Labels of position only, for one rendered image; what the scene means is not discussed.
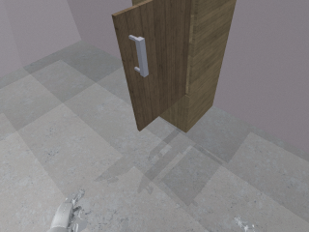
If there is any right robot hand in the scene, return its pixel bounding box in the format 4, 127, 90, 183
234, 217, 260, 232

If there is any left robot hand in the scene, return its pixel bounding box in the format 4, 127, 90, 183
50, 189, 89, 232

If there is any cupboard door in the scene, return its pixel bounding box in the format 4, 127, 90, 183
112, 0, 192, 131

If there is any handle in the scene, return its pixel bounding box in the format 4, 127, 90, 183
128, 35, 149, 77

